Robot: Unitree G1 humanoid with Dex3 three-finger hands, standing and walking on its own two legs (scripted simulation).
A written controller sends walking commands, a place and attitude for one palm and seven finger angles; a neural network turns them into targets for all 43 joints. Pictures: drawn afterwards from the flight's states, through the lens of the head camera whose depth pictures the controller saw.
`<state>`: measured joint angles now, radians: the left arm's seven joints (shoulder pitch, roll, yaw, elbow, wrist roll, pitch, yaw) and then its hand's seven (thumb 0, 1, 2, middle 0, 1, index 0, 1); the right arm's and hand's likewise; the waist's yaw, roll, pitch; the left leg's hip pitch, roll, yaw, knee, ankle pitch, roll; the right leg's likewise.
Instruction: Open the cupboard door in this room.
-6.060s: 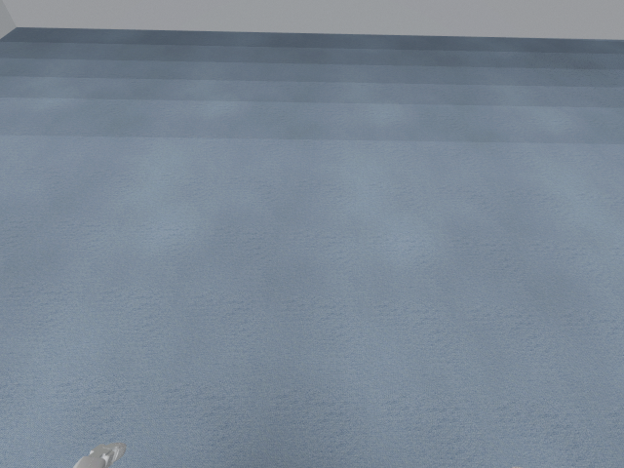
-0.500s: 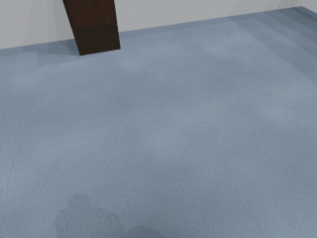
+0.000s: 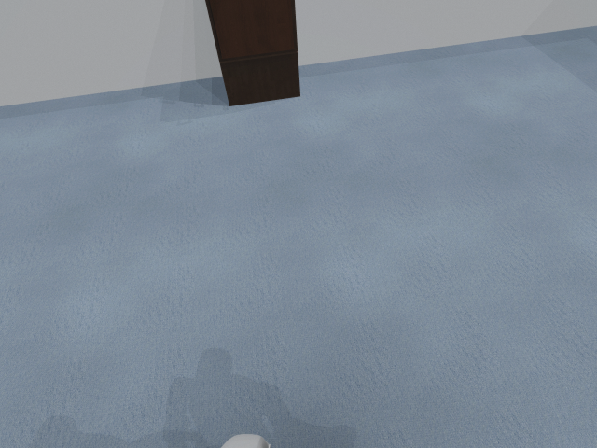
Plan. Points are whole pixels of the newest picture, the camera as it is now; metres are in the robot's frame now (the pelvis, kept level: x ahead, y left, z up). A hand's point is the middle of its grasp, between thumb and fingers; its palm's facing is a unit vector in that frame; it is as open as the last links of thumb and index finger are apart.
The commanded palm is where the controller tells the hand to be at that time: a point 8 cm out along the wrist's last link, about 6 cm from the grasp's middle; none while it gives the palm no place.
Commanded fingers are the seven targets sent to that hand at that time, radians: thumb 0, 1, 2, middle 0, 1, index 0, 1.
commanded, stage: stand and wait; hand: left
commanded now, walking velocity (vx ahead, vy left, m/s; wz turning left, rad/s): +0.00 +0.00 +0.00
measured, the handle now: out of the picture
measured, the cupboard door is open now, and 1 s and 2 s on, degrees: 0 0 0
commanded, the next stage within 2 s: turn or walk to find it in 0.26 s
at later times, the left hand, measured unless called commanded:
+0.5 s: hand out of the picture -0.02 +0.22 -0.18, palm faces +0.11 -0.97 -0.23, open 7.4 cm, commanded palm none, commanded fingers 0.00 0.90 0.90 -0.20 -0.30 -0.20 -0.30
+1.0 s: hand out of the picture -0.03 +0.22 -0.19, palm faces +0.16 -0.97 -0.21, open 7.4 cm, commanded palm none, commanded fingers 0.00 0.90 0.90 -0.20 -0.30 -0.20 -0.30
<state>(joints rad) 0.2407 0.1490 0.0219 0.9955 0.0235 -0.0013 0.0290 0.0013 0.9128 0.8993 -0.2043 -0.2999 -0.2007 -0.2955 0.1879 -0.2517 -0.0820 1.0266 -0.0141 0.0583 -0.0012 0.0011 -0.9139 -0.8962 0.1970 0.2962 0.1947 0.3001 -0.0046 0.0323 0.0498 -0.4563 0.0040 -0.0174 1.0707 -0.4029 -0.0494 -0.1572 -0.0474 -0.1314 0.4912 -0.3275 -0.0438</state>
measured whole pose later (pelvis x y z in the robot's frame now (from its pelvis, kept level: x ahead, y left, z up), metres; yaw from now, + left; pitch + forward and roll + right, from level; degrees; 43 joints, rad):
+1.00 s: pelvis -0.03 +0.03 -0.01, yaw +7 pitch +0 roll -1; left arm 0.23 0.18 0.05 1.06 0.01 0.04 0.02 0.00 0.91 0.90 -0.20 -0.30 -0.20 -0.30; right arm 0.33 -0.16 -0.04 1.11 -0.02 0.04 0.00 0.00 -0.91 -0.90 0.20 0.30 0.20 0.30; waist -0.01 -0.01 0.06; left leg -0.33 -0.01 -0.02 0.60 -0.27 0.01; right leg -0.27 -0.08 -0.14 0.56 -0.29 0.03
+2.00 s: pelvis -0.04 +0.05 +0.00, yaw +32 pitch +0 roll -2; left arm 0.20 0.27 0.07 0.96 0.02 0.05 0.01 0.00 0.91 0.90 -0.20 -0.30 -0.20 -0.29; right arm 0.15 -0.19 -0.03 0.96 -0.01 0.01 0.00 0.00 -0.91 -0.90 0.20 0.30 0.20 0.30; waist 0.03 -0.03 0.08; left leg -0.18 -0.03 0.02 0.44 -0.27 0.07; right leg -0.48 -0.11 -0.01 1.13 -0.38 0.09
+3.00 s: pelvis -0.03 +0.01 +0.00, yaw +40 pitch -1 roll +0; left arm 0.29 0.15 0.02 1.13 0.01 0.02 0.02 0.00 0.91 0.90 -0.20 -0.30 -0.20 -0.30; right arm 0.24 -0.16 -0.02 1.12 -0.01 0.02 -0.02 0.00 -0.92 -0.90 0.20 0.30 0.20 0.30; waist 0.03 -0.02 0.03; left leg -0.18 -0.01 0.01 0.47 -0.26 0.01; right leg -0.21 -0.04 -0.12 0.46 -0.23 0.00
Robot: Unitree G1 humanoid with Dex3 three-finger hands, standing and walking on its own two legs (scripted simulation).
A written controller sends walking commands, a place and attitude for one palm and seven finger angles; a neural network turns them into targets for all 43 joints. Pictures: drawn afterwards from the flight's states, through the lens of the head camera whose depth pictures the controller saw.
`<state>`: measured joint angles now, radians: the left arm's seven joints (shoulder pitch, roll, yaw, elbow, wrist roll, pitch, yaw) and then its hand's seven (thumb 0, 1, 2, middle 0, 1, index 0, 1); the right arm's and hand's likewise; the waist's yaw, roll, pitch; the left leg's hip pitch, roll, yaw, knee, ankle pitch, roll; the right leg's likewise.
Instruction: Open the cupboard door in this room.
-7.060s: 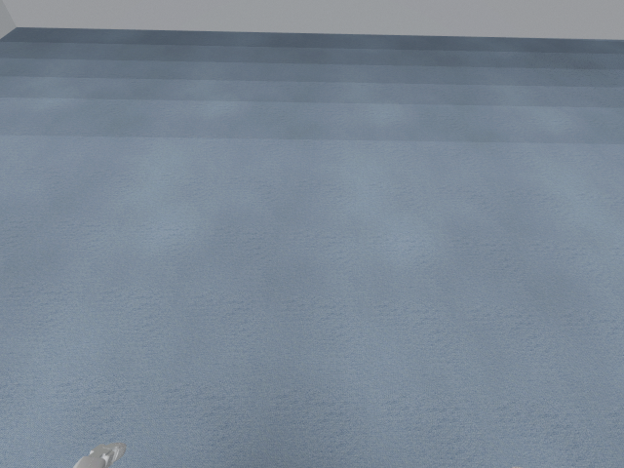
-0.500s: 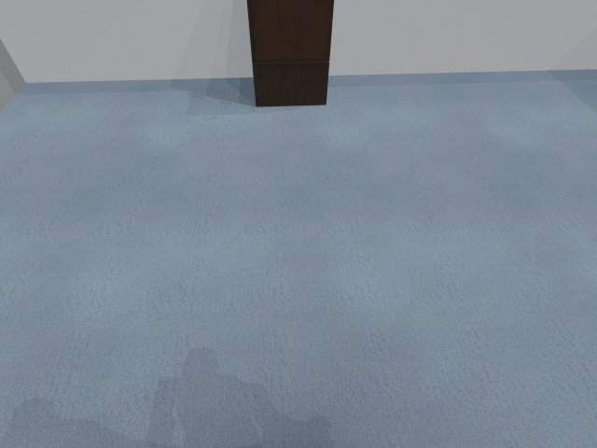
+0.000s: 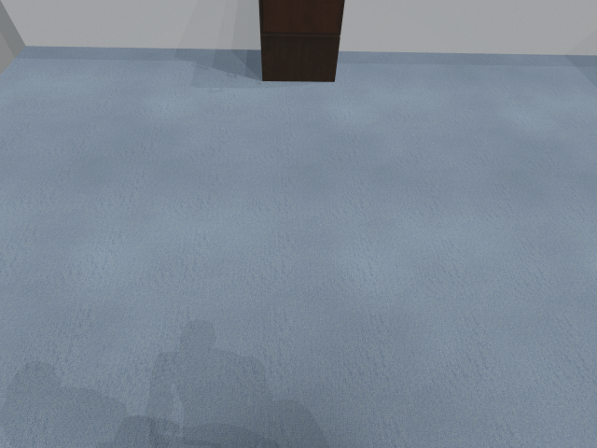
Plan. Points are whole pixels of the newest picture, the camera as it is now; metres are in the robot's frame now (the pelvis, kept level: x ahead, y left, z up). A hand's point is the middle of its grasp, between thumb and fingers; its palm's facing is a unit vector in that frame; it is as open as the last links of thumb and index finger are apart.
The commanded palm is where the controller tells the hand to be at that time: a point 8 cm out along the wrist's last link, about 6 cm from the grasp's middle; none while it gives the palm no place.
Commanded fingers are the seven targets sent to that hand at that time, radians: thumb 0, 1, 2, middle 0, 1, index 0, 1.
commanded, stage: turn or walk to find it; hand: left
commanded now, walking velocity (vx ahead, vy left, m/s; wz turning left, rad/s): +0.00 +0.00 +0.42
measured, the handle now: out of the picture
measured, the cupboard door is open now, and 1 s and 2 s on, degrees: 0 0 0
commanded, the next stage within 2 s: stand and wait in 1.06 s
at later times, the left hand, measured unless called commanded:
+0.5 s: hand out of the picture +0.01 +0.16 -0.14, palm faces +0.25 -0.93 -0.27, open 7.4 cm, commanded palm none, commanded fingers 0.00 0.90 0.90 -0.20 -0.30 -0.20 -0.30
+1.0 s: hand out of the picture -0.04 +0.24 -0.16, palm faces +0.45 -0.86 -0.24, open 7.4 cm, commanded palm none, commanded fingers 0.00 0.90 0.90 -0.20 -0.30 -0.20 -0.30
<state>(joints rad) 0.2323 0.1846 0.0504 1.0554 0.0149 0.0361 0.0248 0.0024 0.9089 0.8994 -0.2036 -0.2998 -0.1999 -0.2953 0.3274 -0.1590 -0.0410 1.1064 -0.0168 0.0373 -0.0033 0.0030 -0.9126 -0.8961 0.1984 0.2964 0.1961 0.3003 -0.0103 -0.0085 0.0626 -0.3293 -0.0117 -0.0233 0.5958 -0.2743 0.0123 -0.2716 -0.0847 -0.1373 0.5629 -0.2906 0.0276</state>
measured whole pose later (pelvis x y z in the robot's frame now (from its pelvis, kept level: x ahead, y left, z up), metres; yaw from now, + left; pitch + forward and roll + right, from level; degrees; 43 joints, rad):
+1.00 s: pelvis +0.00 +0.02 +0.01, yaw +25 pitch +0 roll -2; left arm 0.20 0.27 0.07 0.96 0.02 0.05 0.01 0.00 0.91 0.90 -0.20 -0.30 -0.20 -0.29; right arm 0.15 -0.19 -0.03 0.96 -0.01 0.01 0.00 0.00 -0.91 -0.90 0.20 0.30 0.20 0.30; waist 0.03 -0.03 0.08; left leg -0.18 -0.03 0.02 0.44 -0.27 0.07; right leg -0.48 -0.11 -0.01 1.13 -0.38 0.09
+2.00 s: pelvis +0.00 -0.02 +0.01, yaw +33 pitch -1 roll +0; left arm 0.29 0.15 0.02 1.13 0.01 0.02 0.02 0.00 0.91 0.90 -0.20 -0.30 -0.20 -0.30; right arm 0.24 -0.16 -0.02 1.12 -0.01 0.02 -0.02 0.00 -0.92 -0.90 0.20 0.30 0.20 0.30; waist 0.03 -0.02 0.03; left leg -0.18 -0.01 0.01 0.47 -0.26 0.01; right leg -0.21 -0.04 -0.12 0.46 -0.23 0.00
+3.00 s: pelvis +0.00 +0.00 +0.01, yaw +31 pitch -2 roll +0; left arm 0.29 0.15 0.00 1.16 0.01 -0.01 0.03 0.00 0.91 0.90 -0.20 -0.30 -0.20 -0.30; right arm 0.29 -0.15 -0.01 1.16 0.00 -0.03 -0.03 0.00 -0.91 -0.90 0.20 0.30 0.20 0.30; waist 0.01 0.00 0.04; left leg -0.11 -0.01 0.03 0.39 -0.25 0.02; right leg -0.15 -0.04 -0.09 0.39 -0.21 0.01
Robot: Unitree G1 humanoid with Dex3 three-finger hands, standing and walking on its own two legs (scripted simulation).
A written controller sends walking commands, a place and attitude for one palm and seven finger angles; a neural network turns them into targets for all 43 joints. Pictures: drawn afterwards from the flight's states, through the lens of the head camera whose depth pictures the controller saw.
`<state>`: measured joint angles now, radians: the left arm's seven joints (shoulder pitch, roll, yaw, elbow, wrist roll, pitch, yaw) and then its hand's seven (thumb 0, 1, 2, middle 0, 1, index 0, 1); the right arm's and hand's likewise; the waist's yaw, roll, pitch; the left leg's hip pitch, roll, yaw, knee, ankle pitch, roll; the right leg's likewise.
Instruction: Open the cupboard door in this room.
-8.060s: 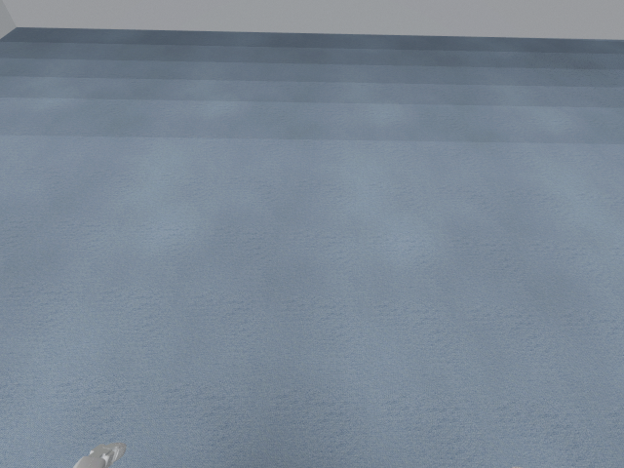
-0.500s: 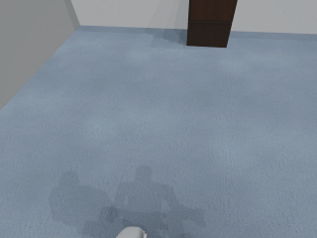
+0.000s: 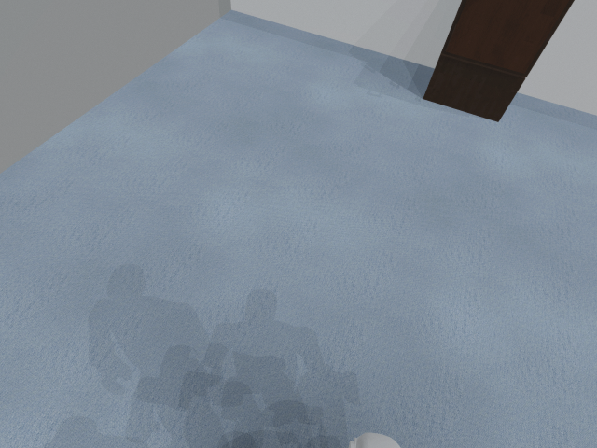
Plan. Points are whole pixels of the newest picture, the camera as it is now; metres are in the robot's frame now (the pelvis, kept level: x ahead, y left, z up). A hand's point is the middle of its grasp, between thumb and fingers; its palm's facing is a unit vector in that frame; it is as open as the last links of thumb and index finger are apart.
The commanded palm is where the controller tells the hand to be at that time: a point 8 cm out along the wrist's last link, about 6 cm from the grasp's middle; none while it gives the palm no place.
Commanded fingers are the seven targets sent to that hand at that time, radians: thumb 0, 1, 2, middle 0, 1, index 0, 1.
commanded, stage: turn or walk to find it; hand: left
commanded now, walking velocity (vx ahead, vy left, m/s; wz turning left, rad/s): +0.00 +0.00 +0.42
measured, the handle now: out of the picture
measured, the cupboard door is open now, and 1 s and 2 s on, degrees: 0 0 0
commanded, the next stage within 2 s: stand and wait in 0.06 s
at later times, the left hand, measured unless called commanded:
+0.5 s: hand out of the picture +0.07 +0.12 -0.15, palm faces +0.12 -0.96 -0.26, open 7.2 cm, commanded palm none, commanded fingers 0.00 0.90 0.90 -0.20 -0.30 -0.20 -0.30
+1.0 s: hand out of the picture -0.06 +0.13 -0.18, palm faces +0.21 -0.97 -0.16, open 7.4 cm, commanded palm none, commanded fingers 0.00 0.90 0.90 -0.20 -0.30 -0.20 -0.30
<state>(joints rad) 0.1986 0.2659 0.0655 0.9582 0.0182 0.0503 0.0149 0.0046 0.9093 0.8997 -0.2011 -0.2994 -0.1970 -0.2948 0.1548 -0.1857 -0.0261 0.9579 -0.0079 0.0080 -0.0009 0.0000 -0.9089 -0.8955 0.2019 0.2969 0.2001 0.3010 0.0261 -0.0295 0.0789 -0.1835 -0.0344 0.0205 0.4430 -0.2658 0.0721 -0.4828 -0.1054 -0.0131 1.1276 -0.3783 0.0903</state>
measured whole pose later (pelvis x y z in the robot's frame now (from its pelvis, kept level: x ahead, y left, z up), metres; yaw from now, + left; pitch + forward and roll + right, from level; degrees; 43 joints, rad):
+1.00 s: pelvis -0.01 -0.03 +0.00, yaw +8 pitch -1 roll +0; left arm 0.29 0.15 0.02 1.13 0.01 0.02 0.02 0.00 0.91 0.90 -0.20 -0.30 -0.20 -0.30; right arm 0.24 -0.16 -0.02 1.12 -0.01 0.02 -0.02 0.00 -0.92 -0.90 0.20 0.30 0.20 0.30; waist 0.03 -0.02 0.03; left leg -0.18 -0.01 0.01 0.47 -0.26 0.01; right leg -0.21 -0.04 -0.12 0.46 -0.23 0.00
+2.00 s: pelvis -0.01 -0.02 +0.00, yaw +6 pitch -2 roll +0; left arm 0.29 0.15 0.00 1.16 0.01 -0.01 0.03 0.00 0.91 0.90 -0.20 -0.30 -0.20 -0.30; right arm 0.29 -0.15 -0.01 1.16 0.00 -0.03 -0.03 0.00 -0.91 -0.90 0.20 0.30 0.20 0.30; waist 0.01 0.00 0.04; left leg -0.11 -0.01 0.03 0.39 -0.25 0.02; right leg -0.15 -0.04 -0.09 0.39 -0.21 0.01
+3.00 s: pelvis -0.01 -0.04 +0.00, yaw +9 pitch -1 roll +0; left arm 0.20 0.21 0.02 1.10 0.01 0.01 0.02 0.00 0.91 0.90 -0.20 -0.30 -0.20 -0.30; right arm 0.22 -0.21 -0.01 1.11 -0.01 0.00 -0.01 0.00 -0.91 -0.90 0.20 0.30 0.20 0.30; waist 0.01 0.01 0.05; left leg -0.18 -0.01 -0.01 0.45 -0.26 0.00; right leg -0.20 -0.04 -0.13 0.46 -0.24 -0.01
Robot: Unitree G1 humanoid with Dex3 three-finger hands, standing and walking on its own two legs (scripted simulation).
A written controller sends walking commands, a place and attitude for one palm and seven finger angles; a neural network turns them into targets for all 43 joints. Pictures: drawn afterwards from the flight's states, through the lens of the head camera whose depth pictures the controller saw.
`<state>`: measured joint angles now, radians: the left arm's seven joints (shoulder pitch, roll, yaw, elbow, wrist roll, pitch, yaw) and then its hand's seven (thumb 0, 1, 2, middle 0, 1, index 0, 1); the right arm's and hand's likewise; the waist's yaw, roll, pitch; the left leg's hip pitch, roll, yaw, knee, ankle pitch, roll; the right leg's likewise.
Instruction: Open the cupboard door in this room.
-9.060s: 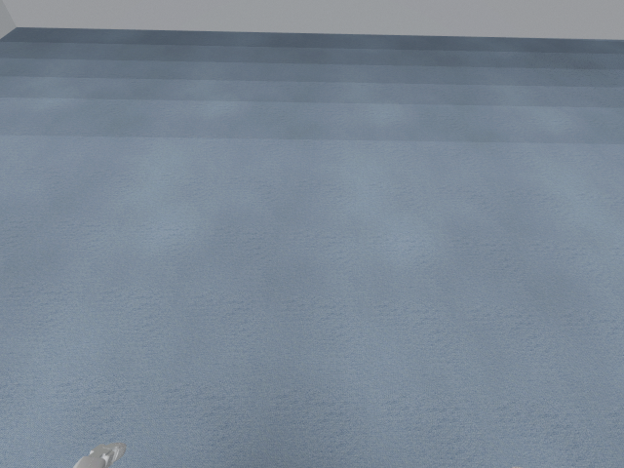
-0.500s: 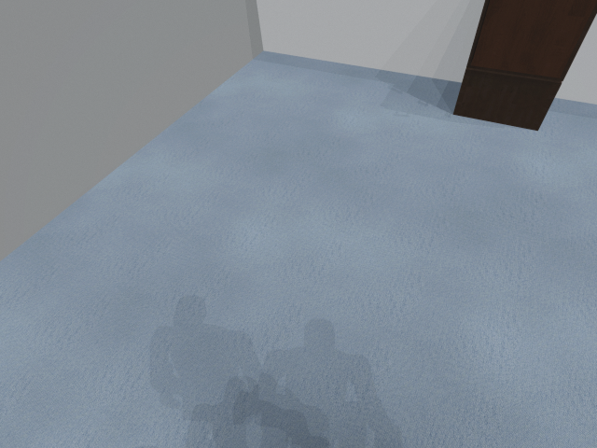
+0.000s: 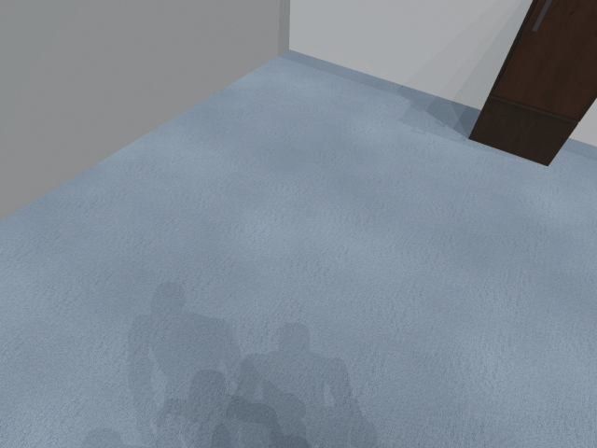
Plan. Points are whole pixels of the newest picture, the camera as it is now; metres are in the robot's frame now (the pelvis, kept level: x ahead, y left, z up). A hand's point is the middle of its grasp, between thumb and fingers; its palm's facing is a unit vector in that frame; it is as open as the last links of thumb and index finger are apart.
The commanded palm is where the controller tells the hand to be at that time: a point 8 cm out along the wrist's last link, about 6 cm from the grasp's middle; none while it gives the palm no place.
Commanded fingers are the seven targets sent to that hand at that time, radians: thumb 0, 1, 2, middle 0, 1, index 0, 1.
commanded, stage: stand and wait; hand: left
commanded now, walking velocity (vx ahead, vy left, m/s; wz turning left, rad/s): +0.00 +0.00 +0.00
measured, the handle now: (544, 10) +1.93 -0.94 -0.03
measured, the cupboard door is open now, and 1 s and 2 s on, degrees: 0 0 0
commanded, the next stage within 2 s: turn or walk to find it in 1.06 s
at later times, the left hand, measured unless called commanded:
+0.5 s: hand out of the picture +0.01 +0.17 -0.18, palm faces +0.03 -0.98 -0.18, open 7.4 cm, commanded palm none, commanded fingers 0.00 0.90 0.90 -0.20 -0.30 -0.20 -0.30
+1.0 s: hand out of the picture +0.00 +0.18 -0.17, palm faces +0.02 -0.98 -0.18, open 7.4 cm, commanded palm none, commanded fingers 0.00 0.90 0.90 -0.20 -0.30 -0.20 -0.30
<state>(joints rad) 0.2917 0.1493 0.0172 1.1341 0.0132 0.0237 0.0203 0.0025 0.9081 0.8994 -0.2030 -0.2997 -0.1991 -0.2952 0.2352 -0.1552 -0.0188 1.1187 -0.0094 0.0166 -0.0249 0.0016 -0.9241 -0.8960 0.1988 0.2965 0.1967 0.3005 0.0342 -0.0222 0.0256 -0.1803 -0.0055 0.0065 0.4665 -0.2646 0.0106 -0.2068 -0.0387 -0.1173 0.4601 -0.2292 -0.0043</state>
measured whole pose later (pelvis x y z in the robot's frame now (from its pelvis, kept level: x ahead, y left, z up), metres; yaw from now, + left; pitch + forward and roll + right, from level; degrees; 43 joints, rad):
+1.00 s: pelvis +0.01 +0.01 +0.00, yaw -1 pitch -2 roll +0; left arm 0.29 0.15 0.00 1.16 0.01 -0.01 0.03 0.00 0.91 0.90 -0.20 -0.30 -0.20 -0.30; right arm 0.29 -0.15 -0.01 1.16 0.00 -0.03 -0.03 0.00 -0.91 -0.90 0.20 0.30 0.20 0.30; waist 0.01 0.00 0.04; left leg -0.11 -0.01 0.03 0.39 -0.25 0.02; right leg -0.15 -0.04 -0.09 0.39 -0.21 0.01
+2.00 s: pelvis +0.00 -0.01 +0.00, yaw +1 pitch -1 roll +0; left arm 0.20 0.21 0.02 1.10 0.01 0.01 0.02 0.00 0.91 0.90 -0.20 -0.30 -0.20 -0.30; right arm 0.22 -0.21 -0.01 1.11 -0.01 0.00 -0.01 0.00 -0.91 -0.90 0.20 0.30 0.20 0.30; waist 0.01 0.01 0.05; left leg -0.18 -0.01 -0.01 0.45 -0.26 0.00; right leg -0.20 -0.04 -0.13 0.46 -0.24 -0.01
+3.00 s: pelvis -0.02 -0.08 +0.00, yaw +28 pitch +0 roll +2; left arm 0.24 0.17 0.03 0.95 0.02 0.01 0.02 0.00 0.90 0.90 -0.20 -0.30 -0.20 -0.30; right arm 0.23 -0.27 -0.10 1.01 -0.02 0.08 0.02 0.00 -0.91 -0.90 0.20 0.30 0.19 0.30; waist -0.01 0.04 0.06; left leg -0.48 0.01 -0.05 1.15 -0.34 -0.07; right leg -0.21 -0.08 -0.17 0.48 -0.26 -0.04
